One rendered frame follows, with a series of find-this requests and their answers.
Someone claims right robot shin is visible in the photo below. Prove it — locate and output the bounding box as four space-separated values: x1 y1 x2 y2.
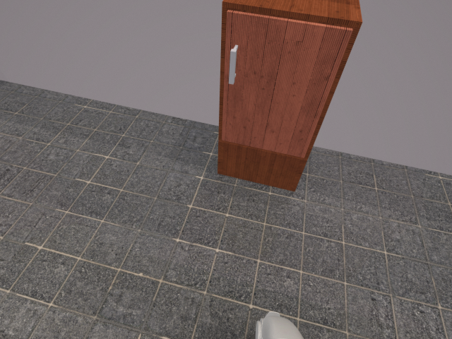
265 311 280 317

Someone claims right robot thigh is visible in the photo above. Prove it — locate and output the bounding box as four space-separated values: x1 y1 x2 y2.
256 316 304 339

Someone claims handle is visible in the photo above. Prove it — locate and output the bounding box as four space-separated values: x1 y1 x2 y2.
229 45 238 85

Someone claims cupboard door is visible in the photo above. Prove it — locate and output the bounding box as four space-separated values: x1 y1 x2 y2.
222 10 353 158

